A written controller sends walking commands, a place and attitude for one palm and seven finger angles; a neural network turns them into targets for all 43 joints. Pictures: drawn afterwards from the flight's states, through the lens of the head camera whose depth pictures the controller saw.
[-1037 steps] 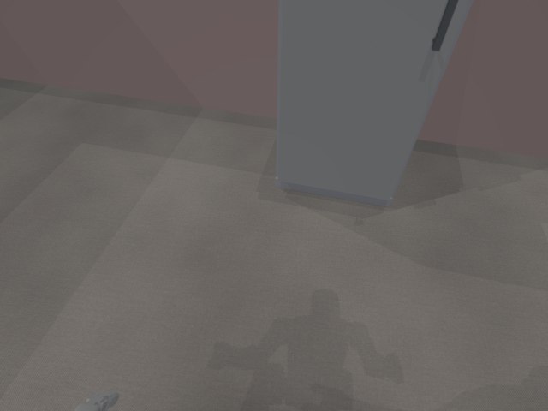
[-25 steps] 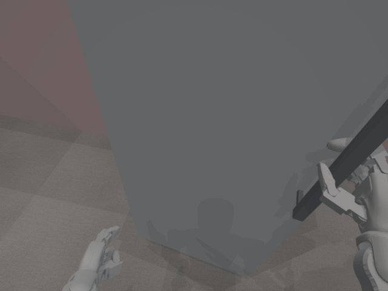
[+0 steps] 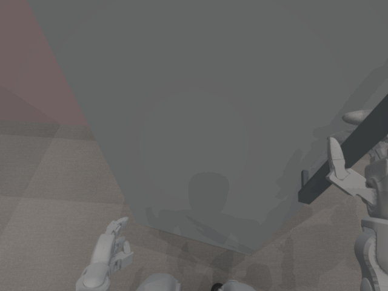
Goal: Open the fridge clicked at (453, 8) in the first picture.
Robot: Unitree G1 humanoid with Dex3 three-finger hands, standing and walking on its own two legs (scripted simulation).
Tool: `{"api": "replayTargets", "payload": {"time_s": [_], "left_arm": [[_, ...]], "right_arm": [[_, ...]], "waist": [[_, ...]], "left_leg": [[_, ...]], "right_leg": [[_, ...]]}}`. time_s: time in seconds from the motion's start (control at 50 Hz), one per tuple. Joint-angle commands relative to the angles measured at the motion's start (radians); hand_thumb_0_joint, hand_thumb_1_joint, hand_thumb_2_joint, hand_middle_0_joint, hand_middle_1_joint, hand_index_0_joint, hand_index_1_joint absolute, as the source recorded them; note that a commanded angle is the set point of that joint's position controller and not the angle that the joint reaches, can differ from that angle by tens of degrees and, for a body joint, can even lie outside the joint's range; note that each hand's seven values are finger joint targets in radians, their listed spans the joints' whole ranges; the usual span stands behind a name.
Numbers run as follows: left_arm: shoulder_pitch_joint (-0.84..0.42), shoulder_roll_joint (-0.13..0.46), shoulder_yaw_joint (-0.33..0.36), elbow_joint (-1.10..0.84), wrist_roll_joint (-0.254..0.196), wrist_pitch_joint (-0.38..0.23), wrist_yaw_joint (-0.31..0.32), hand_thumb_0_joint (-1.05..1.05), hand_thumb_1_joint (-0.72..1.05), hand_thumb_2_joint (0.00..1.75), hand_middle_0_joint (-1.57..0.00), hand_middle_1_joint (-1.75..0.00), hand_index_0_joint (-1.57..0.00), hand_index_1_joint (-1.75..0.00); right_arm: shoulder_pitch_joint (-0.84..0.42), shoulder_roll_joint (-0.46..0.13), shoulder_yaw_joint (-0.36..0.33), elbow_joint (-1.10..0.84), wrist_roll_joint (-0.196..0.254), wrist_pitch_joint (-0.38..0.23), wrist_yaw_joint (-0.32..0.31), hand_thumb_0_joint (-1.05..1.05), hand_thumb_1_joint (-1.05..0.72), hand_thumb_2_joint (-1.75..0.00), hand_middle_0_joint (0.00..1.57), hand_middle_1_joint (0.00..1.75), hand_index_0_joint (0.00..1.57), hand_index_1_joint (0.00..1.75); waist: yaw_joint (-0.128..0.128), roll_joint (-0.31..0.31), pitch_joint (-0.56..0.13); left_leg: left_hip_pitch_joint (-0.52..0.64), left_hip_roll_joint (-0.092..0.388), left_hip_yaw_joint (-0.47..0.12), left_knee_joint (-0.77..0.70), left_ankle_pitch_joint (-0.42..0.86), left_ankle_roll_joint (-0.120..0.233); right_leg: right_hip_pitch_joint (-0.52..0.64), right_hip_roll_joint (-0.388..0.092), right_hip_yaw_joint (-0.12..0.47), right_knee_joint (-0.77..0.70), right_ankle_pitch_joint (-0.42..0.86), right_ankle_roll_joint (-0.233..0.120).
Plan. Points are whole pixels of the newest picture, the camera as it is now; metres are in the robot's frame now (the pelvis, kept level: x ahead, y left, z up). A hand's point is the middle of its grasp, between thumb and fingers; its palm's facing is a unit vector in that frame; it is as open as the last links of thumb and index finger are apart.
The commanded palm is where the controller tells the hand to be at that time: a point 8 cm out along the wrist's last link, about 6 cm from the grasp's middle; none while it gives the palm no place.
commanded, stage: walk backward, drawing the door open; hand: right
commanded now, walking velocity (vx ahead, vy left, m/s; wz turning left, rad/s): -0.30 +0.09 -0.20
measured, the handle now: (354, 133) +0.31 -0.18 +0.23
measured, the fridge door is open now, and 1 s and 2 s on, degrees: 11 45 80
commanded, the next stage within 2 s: stop walking and hold the door back in 1.78 s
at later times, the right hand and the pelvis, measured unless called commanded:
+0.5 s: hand (316, 252) +0.16 -0.11 +0.20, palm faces +0.34 +0.92 -0.18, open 6.9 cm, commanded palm +0.11 -0.14 +0.21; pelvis -0.09 +0.10 +0.00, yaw -15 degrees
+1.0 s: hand out of the picture +0.04 +0.01 +0.20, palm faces +0.62 +0.75 -0.23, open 7.0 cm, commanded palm -0.02 -0.02 +0.19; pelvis -0.11 +0.27 +0.00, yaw -36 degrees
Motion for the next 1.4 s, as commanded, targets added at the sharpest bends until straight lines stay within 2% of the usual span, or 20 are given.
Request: {"api": "replayTargets", "payload": {"time_s": [0.0,0.14,0.24,0.38,0.42,0.46,0.56,0.64,0.7,0.76,0.8,0.94,0.96,1.0,1.04,1.14,1.24,1.3,1.34,1.38], "left_arm": [[-0.06,0.114,0.043,-0.11,-0.005,-0.092,-0.004,0.0,0.9,0.9,-0.2,-0.3,-0.2,-0.3],[-0.056,0.133,0.038,-0.142,-0.01,-0.121,0.01,0.0,0.9,0.9,-0.2,-0.3,-0.2,-0.3],[-0.088,0.115,0.043,-0.124,-0.014,-0.099,0.02,0.0,0.9,0.9,-0.2,-0.3,-0.2,-0.3],[0.001,0.102,0.034,-0.145,0.006,-0.093,0.043,0.0,0.9,0.9,-0.2,-0.3,-0.2,-0.3],[0.014,0.168,0.073,-0.167,-0.002,-0.105,0.028,0.0,0.9,0.9,-0.2,-0.3,-0.2,-0.3],[0.003,0.134,0.072,-0.137,0.009,-0.116,-0.005,0.0,0.9,0.9,-0.2,-0.3,-0.2,-0.3],[-0.029,0.147,0.093,-0.086,-0.014,-0.124,-0.014,0.0,0.9,0.9,-0.2,-0.3,-0.2,-0.3],[-0.051,0.143,0.078,-0.103,-0.023,-0.107,-0.009,0.0,0.9,0.9,-0.2,-0.3,-0.2,-0.3],[-0.085,0.126,0.075,-0.098,-0.017,-0.111,-0.008,0.0,0.9,0.9,-0.2,-0.3,-0.2,-0.3],[-0.094,0.06,0.052,-0.078,-0.022,-0.101,-0.001,0.0,0.9,0.9,-0.2,-0.3,-0.2,-0.3],[-0.093,0.091,0.077,-0.09,-0.02,-0.12,0.015,0.0,0.9,0.9,-0.2,-0.3,-0.2,-0.3],[-0.019,0.066,0.041,-0.126,0.011,-0.109,0.051,0.0,0.9,0.9,-0.2,-0.3,-0.2,-0.3],[0.036,0.077,0.049,-0.131,0.011,-0.114,0.051,0.0,0.9,0.9,-0.2,-0.3,-0.2,-0.3],[0.024,0.159,0.083,-0.138,0.018,-0.125,0.027,0.0,0.9,0.9,-0.2,-0.3,-0.2,-0.3],[-0.02,0.167,0.101,-0.142,0.009,-0.136,-0.001,0.0,0.9,0.9,-0.2,-0.3,-0.2,-0.3],[-0.026,0.157,0.084,-0.117,-0.024,-0.128,-0.007,0.0,0.9,0.9,-0.2,-0.3,-0.2,-0.3],[-0.021,0.154,0.067,-0.161,-0.043,-0.115,-0.007,0.0,0.9,0.9,-0.2,-0.3,-0.2,-0.3],[-0.057,0.085,0.039,-0.152,-0.032,-0.109,0.0,0.0,0.9,0.9,-0.2,-0.3,-0.2,-0.3],[-0.069,0.117,0.068,-0.135,-0.034,-0.116,0.003,0.0,0.9,0.9,-0.2,-0.3,-0.2,-0.3],[-0.072,0.087,0.036,-0.136,-0.022,-0.094,0.007,0.0,0.9,0.9,-0.2,-0.3,-0.2,-0.3]], "right_arm": [[-0.229,-0.134,-0.118,-0.305,-0.015,-0.118,-0.023,0.0,-0.9,-0.9,0.45,1.4,0.45,1.4],[-0.323,-0.154,-0.127,-0.228,0.01,-0.085,-0.014,0.0,-0.9,-0.9,0.45,1.4,0.45,1.4],[-0.33,-0.22,-0.185,-0.257,-0.012,-0.057,-0.02,0.0,-0.9,-0.9,0.45,1.4,0.45,1.4],[-0.262,-0.093,-0.068,-0.279,-0.003,-0.091,0.001,0.0,-0.9,-0.9,0.45,1.4,0.45,1.4],[-0.337,-0.059,0.002,-0.321,0.003,-0.099,0.018,0.0,-0.9,-0.9,0.45,1.4,0.45,1.4],[-0.443,-0.102,-0.005,-0.387,-0.035,-0.127,0.041,0.0,-0.9,-0.9,0.45,1.4,0.45,1.4],[-0.371,-0.041,0.02,-0.263,-0.039,-0.084,0.057,0.0,-0.9,-0.9,0.45,1.4,0.45,1.4],[-0.369,-0.074,-0.007,-0.241,-0.022,-0.047,0.054,0.0,-0.9,-0.9,0.45,1.4,0.45,1.4],[-0.358,-0.065,-0.018,-0.232,-0.008,-0.053,0.053,0.0,-0.9,-0.9,0.45,1.4,0.45,1.4],[-0.395,-0.197,-0.104,-0.298,-0.013,-0.063,0.038,0.0,-0.9,-0.9,0.45,1.4,0.45,1.4],[-0.313,-0.158,-0.118,-0.263,-0.011,-0.063,0.049,0.0,-0.9,-0.9,0.45,1.4,0.45,1.4],[-0.244,-0.076,-0.044,-0.253,-0.002,-0.085,0.054,0.0,-0.9,-0.9,0.45,1.4,0.45,1.4],[-0.267,-0.071,-0.025,-0.28,-0.003,-0.088,0.056,0.0,-0.9,-0.9,0.45,1.4,0.45,1.4],[-0.339,-0.073,-0.011,-0.323,-0.009,-0.122,0.066,0.0,-0.9,-0.9,0.45,1.4,0.45,1.4],[-0.435,-0.176,-0.104,-0.443,-0.032,-0.154,0.067,0.0,-0.9,-0.9,0.45,1.4,0.45,1.4],[-0.362,-0.088,-0.071,-0.265,-0.022,-0.09,0.059,0.0,-0.9,-0.9,0.45,1.4,0.45,1.4],[-0.327,-0.148,-0.143,-0.189,-0.007,-0.077,0.018,0.0,-0.9,-0.9,0.45,1.4,0.45,1.4],[-0.338,-0.289,-0.235,-0.19,-0.018,-0.079,0.003,0.0,-0.9,-0.9,0.45,1.4,0.45,1.4],[-0.294,-0.292,-0.256,-0.227,-0.014,-0.07,-0.003,0.0,-0.9,-0.9,0.45,1.4,0.45,1.4],[-0.231,-0.209,-0.215,-0.231,-0.003,-0.092,0.005,0.0,-0.9,-0.9,0.45,1.4,0.45,1.4]], "waist": [[-0.03,-0.16,-0.405],[-0.033,-0.24,-0.358],[-0.052,0.199,-0.368],[-0.005,0.071,-0.424],[0.002,-0.326,-0.424],[0.015,-0.252,-0.431],[-0.017,-0.203,-0.351],[-0.013,-0.312,-0.309],[-0.039,-0.271,-0.345],[-0.043,0.193,-0.329],[-0.047,0.246,-0.319],[-0.013,0.117,-0.338],[0.022,0.071,-0.406],[0.007,-0.275,-0.445],[0.015,-0.237,-0.443],[-0.025,-0.236,-0.332],[-0.038,-0.225,-0.345],[-0.052,0.27,-0.311],[-0.053,0.238,-0.332],[-0.051,0.159,-0.309]], "left_leg": [[-0.019,0.044,-0.112,-0.069,0.036,-0.008],[0.298,-0.012,0.025,-0.55,0.232,-0.005],[0.063,0.396,-0.291,-0.792,0.424,0.21],[0.255,0.253,0.046,-0.457,0.866,0.11],[-0.242,0.034,0.076,-0.08,0.108,-0.034],[-0.345,0.039,-0.115,0.151,-0.033,-0.033],[-0.07,0.045,-0.085,-0.063,0.243,-0.036],[0.186,-0.021,0.005,-0.264,0.145,-0.042],[0.404,-0.035,0.04,-0.611,0.157,-0.02],[0.209,0.339,-0.184,-0.823,0.329,0.181],[0.222,0.389,-0.147,-0.702,0.615,0.229],[0.266,0.279,0.123,-0.428,0.976,0.149],[0.123,0.232,0.131,-0.236,0.908,0.099],[-0.353,0.036,-0.013,0.178,-0.093,-0.063],[-0.353,0.05,-0.143,0.265,-0.027,-0.038],[0.021,0.074,-0.046,-0.118,0.259,-0.04],[0.298,-0.014,0.095,-0.501,0.214,-0.051],[0.153,0.399,-0.31,-0.818,0.335,0.131],[0.159,0.458,-0.365,-0.756,0.374,0.204],[0.263,0.384,-0.096,-0.662,0.617,0.197]], "right_leg": [[0.276,-0.32,0.344,-0.163,0.614,-0.141],[-0.007,-0.186,0.229,-0.255,-0.063,-0.041],[-0.112,0.027,0.111,0.615,-0.357,0.059],[0.098,-0.022,-0.02,-0.081,-0.057,0.061],[0.487,-0.431,0.551,-0.232,0.822,-0.109],[0.523,-0.486,0.714,-0.212,0.827,-0.146],[0.197,-0.294,0.335,-0.245,0.168,-0.062],[-0.034,-0.254,0.354,-0.404,-0.326,-0.044],[-0.11,-0.169,0.315,-0.303,-0.306,-0.003],[-0.175,0.048,0.004,0.471,-0.368,0.107],[-0.274,-0.013,0.07,0.732,-0.427,0.079],[0.037,-0.014,-0.15,0.007,-0.179,0.073],[0.28,-0.034,-0.121,-0.144,-0.001,0.058],[0.634,-0.578,0.682,-0.244,0.848,-0.19],[0.524,-0.551,0.731,-0.269,0.504,-0.204],[0.087,-0.289,0.162,-0.271,-0.01,-0.06],[-0.058,-0.196,0.129,-0.179,-0.294,-0.02],[-0.206,0.028,0.024,0.561,-0.419,0.078],[-0.259,-0.012,0.117,0.823,-0.437,0.069],[-0.265,-0.039,0.046,0.774,-0.39,0.088]]}}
